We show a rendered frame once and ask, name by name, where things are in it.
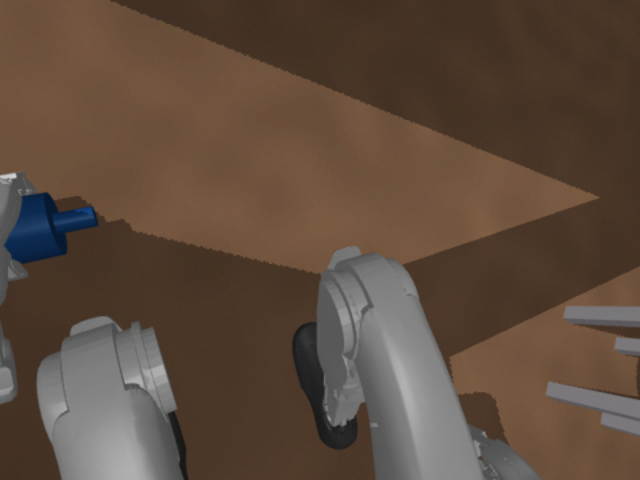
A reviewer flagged left robot arm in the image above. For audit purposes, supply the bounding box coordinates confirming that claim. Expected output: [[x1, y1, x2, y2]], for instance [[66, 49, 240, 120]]
[[0, 244, 18, 404]]

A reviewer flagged left robot foot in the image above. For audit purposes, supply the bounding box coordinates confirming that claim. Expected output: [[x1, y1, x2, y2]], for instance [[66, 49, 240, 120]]
[[168, 411, 189, 480]]

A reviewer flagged right robot hand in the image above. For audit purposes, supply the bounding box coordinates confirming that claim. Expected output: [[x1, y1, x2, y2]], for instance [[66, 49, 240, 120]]
[[468, 424, 542, 480]]

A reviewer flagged bottle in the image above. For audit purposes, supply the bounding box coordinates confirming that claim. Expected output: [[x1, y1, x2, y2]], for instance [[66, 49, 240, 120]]
[[4, 192, 98, 264]]

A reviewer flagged left robot hand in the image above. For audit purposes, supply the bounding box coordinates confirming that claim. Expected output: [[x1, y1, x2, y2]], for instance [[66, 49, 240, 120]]
[[0, 171, 37, 281]]

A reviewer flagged right robot foot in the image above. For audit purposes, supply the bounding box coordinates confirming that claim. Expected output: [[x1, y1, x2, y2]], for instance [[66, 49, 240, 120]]
[[292, 322, 357, 450]]

